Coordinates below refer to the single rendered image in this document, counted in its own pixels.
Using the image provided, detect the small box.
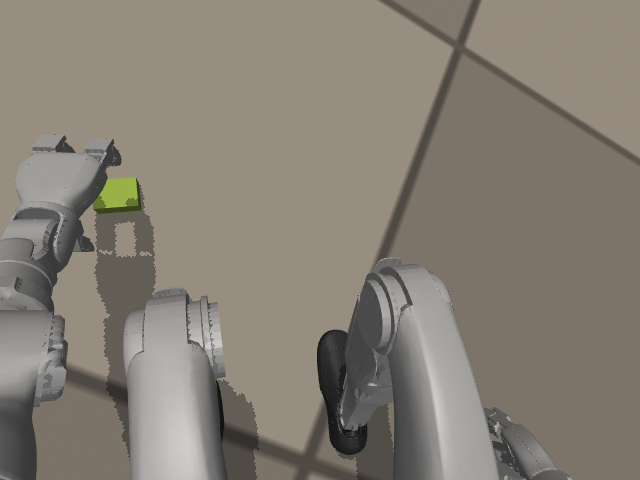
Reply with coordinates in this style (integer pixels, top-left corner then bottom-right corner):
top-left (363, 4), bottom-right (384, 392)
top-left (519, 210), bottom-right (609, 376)
top-left (93, 177), bottom-right (142, 214)

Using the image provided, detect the left robot arm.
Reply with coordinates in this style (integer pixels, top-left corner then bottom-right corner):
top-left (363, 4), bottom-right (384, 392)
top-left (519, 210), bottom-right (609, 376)
top-left (0, 201), bottom-right (81, 480)

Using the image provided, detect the right robot foot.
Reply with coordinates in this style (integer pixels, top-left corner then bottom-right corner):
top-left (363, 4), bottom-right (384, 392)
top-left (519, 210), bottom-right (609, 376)
top-left (317, 330), bottom-right (367, 455)

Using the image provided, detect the left robot hand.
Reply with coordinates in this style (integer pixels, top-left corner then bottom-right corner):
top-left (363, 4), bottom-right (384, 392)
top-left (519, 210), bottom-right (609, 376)
top-left (15, 134), bottom-right (122, 252)

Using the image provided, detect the right robot hand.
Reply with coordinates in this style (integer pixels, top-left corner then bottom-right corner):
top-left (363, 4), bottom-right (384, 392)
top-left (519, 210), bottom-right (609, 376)
top-left (484, 407), bottom-right (559, 480)

